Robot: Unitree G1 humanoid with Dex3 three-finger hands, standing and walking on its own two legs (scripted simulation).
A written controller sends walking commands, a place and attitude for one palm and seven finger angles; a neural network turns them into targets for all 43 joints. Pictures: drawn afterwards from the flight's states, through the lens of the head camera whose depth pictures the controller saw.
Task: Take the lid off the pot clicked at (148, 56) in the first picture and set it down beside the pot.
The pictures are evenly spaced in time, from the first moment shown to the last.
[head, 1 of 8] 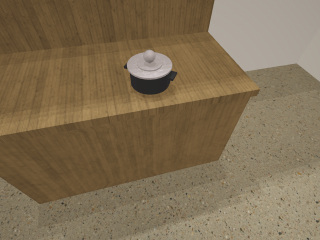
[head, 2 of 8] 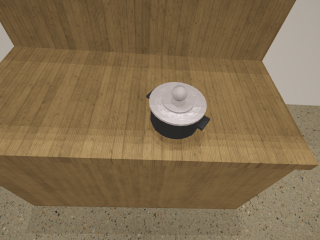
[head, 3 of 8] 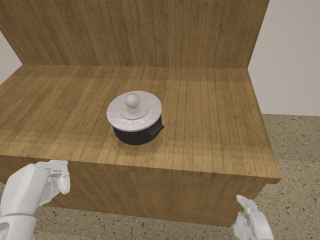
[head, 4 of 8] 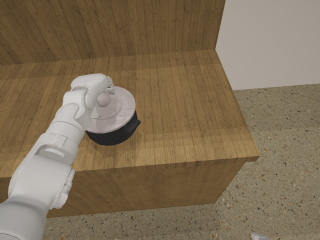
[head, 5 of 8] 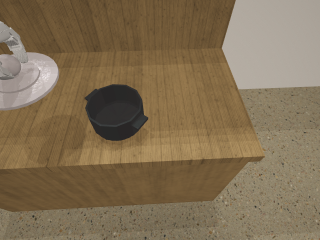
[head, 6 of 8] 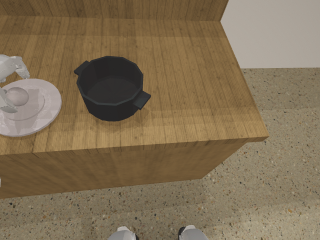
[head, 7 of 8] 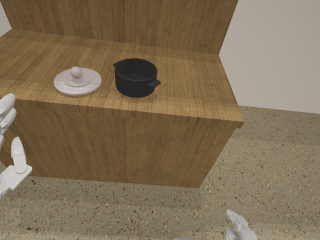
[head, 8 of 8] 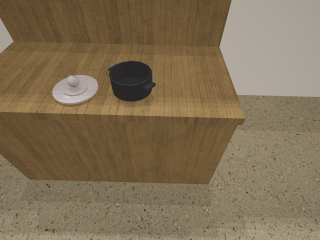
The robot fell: no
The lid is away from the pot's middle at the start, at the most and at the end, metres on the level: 0.00 0.25 0.24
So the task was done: yes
